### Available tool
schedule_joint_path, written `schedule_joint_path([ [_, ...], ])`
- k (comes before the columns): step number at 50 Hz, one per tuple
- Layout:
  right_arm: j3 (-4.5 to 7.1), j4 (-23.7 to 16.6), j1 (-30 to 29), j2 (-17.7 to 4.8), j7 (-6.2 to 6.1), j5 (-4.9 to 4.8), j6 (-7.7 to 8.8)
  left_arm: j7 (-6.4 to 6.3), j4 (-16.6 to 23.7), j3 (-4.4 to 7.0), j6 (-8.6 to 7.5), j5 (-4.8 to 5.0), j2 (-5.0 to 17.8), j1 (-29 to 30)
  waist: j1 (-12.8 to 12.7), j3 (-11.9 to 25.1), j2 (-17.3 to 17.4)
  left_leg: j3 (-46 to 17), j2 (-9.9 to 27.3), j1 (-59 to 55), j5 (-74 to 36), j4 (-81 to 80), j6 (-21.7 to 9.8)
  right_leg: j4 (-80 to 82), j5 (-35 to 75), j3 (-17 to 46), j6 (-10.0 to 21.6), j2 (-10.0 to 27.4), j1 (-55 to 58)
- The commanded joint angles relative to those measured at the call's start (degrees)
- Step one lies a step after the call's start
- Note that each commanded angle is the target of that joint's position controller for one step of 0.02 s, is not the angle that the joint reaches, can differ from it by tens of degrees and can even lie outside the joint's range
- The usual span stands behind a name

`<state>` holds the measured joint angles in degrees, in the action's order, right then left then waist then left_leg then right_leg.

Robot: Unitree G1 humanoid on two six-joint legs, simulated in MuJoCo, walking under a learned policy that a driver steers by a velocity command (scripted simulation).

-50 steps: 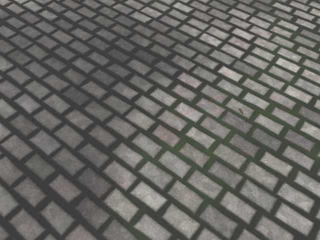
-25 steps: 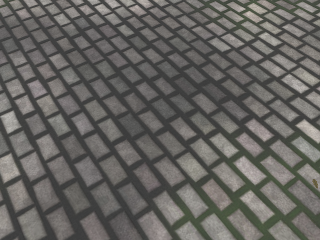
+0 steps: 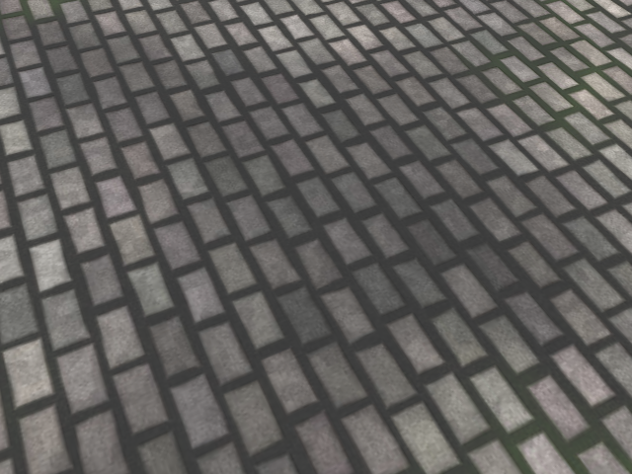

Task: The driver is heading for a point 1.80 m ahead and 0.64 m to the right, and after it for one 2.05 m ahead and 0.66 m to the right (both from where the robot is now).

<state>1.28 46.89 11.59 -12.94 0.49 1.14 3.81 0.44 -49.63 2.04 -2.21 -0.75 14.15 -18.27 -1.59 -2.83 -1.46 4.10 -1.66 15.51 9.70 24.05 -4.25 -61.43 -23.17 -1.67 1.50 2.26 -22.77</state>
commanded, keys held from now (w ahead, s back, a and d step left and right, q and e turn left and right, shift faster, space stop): no key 1.00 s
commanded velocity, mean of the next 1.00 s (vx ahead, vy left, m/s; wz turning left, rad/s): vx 0.07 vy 0.00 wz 0.02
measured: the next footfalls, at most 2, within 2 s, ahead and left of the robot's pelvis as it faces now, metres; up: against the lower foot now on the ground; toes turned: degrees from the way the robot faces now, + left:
right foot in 0.28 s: +0.18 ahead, -0.11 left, +0.00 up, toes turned -3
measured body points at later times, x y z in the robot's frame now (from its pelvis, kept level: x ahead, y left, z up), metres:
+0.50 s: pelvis +0.10 -0.02 +0.00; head +0.11 -0.03 +0.45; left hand +0.17 +0.22 -0.14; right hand +0.12 -0.26 -0.16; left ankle +0.04 +0.07 -0.74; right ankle +0.14 -0.11 -0.74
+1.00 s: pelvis +0.10 -0.03 +0.00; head +0.11 -0.03 +0.45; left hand +0.10 +0.20 -0.16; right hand +0.07 -0.24 -0.16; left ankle +0.04 +0.07 -0.74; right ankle +0.14 -0.11 -0.74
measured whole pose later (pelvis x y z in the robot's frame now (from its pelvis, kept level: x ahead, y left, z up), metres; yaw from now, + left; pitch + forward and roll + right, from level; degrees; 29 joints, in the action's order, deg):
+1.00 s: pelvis +0.10 -0.03 +0.00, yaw +0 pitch -2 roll +0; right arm -1.1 67.2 18.4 -7.9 -2.9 0.6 0.4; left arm -2.1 -65.2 -0.2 0.1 -0.4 8.7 -16.0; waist -0.6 -1.9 0.3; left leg 3.3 -0.6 1.2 17.5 20.6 -1.5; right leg -22.4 -8.9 -3.8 3.1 -2.0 -11.7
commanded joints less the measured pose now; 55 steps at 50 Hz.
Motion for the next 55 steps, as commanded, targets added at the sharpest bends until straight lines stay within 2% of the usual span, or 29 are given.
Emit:
schedule_joint_path([
  [1,0.98,-0.84,2.92,-5.28,-0.52,-0.62,1.25,0.25,0.62,0.96,1.28,-0.7,2.94,-6.95,-1.47,6.42,6.28,-9.04,14.54,-8.73,-46.16,-8.24,-7.46,0.91,3.81,1.56,-1.18,0.7,-2.45],
  [4,0.9,0.75,3.04,-5.99,-0.75,-0.64,1.34,0.26,0.55,0.62,2.02,-0.95,1.66,-4.54,-1.97,5.42,6.46,-5.0,12.86,-6.41,-46.09,-8.81,-7.21,8.02,8.65,0.64,-1.92,0.53,-1.12],
  [6,0.69,1.96,3.92,-5.86,-0.87,-0.51,1.04,-0.1,1.05,0.18,2.17,-0.89,1.17,-0.89,-0.77,4.47,7.6,-3.38,11.81,-5.8,-44.46,-8.53,-6.57,14.74,11.5,-0.33,-1.78,0.4,0.29],
  [10,0.67,4.72,6.96,-6.09,-1.03,-0.23,0.29,-1.24,0.77,-0.18,2.03,-0.45,1.54,2.4,1.32,4.63,7.47,-4.61,12.96,-8.05,-41.78,-6.12,-6.58,22.82,12.81,-1.02,-0.51,-0.46,3.58],
  [12,0.62,5.55,6.47,-6.01,-1.3,-0.38,-0.25,-1.67,0.12,-0.25,1.59,-0.46,1.53,2.17,1.08,3.85,6.7,-6.22,13.58,-8.22,-36.91,-4.1,-6.23,28.14,12.26,-1.04,0.56,-0.83,6.28],
  [13,0.52,5.82,5.44,-5.78,-1.51,-0.75,-0.54,-1.84,-0.67,-0.4,1.21,-0.58,1.09,0.88,-0.06,3.53,5.47,-6.46,12.87,-7.3,-31.83,-2.34,-5.06,34.11,15.93,-1.17,1.12,-0.93,9.92],
  [14,0.38,6.25,6.09,-5.23,-1.71,-0.75,-0.64,-2.08,-1.39,-0.27,0.56,-0.82,2.36,-0.38,-0.39,4.05,2.8,-6.7,11.06,-5.52,-22.94,-0.54,-2.78,39.41,25.63,1.68,1.54,1.5,15.36],
  [15,0.17,6.36,9.13,-4.22,-1.9,-0.14,-0.62,-2.36,-2.01,0.52,-0.07,-1.07,6.5,-2.23,1.44,5.92,-1.73,-5.56,7.81,-2.88,-9.32,2.14,-0.82,37.81,41.62,7.37,2.34,8.04,21.07],
  [16,-0.41,8.68,15.98,-1.06,-2.0,-0.84,-1.22,-2.34,-2.1,0.56,0.19,-0.18,7.53,-0.05,4.75,7.09,-7.74,-3.5,3.32,-2.29,7.13,2.2,0.34,36.75,49.99,12.06,7.92,13.29,21.14],
  [17,-0.32,10.5,15.49,-2.27,-2.56,-0.59,-2.27,-2.05,-2.01,0.08,0.54,0.24,5.08,1.03,2.94,5.83,-7.11,-3.06,2.36,-4.59,11.62,1.57,0.99,38.82,44.72,14.59,9.88,14.19,16.97],
  [18,-0.12,10.59,13.73,-2.94,-2.7,-0.43,-2.84,-1.82,-1.97,-0.46,0.79,0.07,3.51,3.42,3.6,3.43,-6.64,-3.9,2.49,-6.64,10.06,-0.94,1.07,40.42,37.73,13.8,8.34,12.14,13.07],
  [20,0.2,11.07,10.42,-4.2,-2.44,-0.34,-3.24,-1.9,-2.3,-0.74,1.1,0.05,2.58,5.09,2.86,0.76,-4.51,-5.45,4.3,-8.85,3.38,-4.46,1.11,40.89,29.65,9.18,4.43,7.03,10.21],
  [22,-0.06,12.21,9.76,-3.31,-2.37,-0.49,-3.06,-2.28,-3.99,-0.52,1.05,0.67,2.86,3.24,1.97,1.41,-1.98,-6.28,5.82,-9.45,-1.59,-5.47,1.04,39.99,29.44,6.79,3.0,4.76,12.76],
  [25,-0.37,13.96,9.43,-2.51,-2.86,-0.64,-2.84,-2.41,-5.64,-0.44,1.02,0.69,2.56,2.46,1.47,2.36,0.54,-6.16,6.31,-9.79,-3.37,-6.25,1.49,39.44,32.01,6.59,3.21,4.8,15.78],
  [30,-0.67,16.18,9.1,-1.63,-3.24,-0.56,-3.33,-2.56,-8.1,-0.62,1.4,0.46,1.85,2.48,1.37,0.75,1.37,-6.05,6.63,-10.08,-2.47,-6.9,1.56,40.33,29.47,6.34,3.05,4.4,14.92],
  [42,-1.56,19.42,10.17,-0.24,-3.5,-0.52,-3.42,-2.67,-13.12,-1.35,1.9,0.37,0.23,0.57,1.22,-1.57,1.69,-6.38,7.31,-8.56,0.44,-7.76,1.26,42.27,22.38,6.31,2.31,3.45,13.77],
  [55,-2.13,20.82,12.78,1.88,-3.54,-0.49,-3.0,-2.66,-16.16,-1.86,2.02,0.41,-1.64,-1.59,0.93,-2.83,1.86,-6.68,7.45,-6.54,2.22,-8.27,0.99,42.8,18.2,6.36,1.84,3.0,12.93],
])
Over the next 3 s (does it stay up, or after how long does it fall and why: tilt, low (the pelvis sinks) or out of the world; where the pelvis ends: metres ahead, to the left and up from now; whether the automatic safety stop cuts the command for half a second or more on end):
stays up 0.31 -0.07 0.00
